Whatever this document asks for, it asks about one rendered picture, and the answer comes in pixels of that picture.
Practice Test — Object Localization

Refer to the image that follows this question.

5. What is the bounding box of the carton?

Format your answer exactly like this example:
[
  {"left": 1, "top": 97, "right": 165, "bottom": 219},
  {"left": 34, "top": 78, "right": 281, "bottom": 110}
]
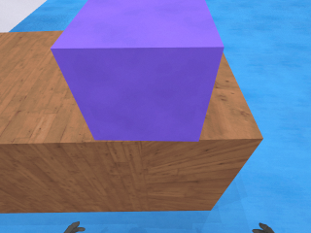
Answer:
[{"left": 51, "top": 0, "right": 225, "bottom": 142}]

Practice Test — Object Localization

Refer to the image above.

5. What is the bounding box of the pedestal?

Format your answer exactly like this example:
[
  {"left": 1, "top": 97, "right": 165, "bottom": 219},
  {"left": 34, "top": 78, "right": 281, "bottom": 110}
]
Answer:
[{"left": 0, "top": 30, "right": 263, "bottom": 214}]

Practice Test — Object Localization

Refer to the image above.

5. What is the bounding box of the left robot hand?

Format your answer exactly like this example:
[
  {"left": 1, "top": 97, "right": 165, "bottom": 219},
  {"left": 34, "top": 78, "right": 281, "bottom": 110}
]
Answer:
[{"left": 64, "top": 221, "right": 86, "bottom": 233}]

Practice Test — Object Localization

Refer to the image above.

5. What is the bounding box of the right robot hand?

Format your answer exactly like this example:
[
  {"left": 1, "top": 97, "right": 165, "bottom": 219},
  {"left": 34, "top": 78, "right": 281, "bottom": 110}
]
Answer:
[{"left": 252, "top": 222, "right": 275, "bottom": 233}]

